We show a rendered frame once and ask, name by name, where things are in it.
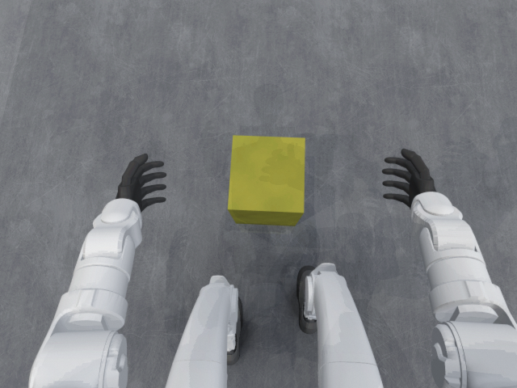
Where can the carton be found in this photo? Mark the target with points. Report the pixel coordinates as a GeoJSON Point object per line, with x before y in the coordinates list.
{"type": "Point", "coordinates": [267, 180]}

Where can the robot right upper arm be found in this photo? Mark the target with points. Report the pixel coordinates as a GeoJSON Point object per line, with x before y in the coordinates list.
{"type": "Point", "coordinates": [474, 355]}

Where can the right robot forearm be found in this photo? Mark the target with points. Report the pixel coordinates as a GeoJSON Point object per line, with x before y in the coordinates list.
{"type": "Point", "coordinates": [461, 288]}

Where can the robot left upper arm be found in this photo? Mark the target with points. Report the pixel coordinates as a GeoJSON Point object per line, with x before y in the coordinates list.
{"type": "Point", "coordinates": [83, 359]}

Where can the right robot thigh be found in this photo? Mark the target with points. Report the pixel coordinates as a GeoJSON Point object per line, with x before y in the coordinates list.
{"type": "Point", "coordinates": [345, 358]}

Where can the left robot hand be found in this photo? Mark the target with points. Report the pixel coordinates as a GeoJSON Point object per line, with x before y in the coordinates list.
{"type": "Point", "coordinates": [133, 180]}

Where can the right robot hand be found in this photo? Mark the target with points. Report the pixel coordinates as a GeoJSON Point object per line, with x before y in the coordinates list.
{"type": "Point", "coordinates": [417, 176]}

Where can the left robot forearm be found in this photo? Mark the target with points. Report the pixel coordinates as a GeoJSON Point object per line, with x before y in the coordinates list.
{"type": "Point", "coordinates": [96, 297]}

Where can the robot left shin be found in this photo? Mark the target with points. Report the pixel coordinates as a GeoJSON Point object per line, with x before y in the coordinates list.
{"type": "Point", "coordinates": [231, 330]}

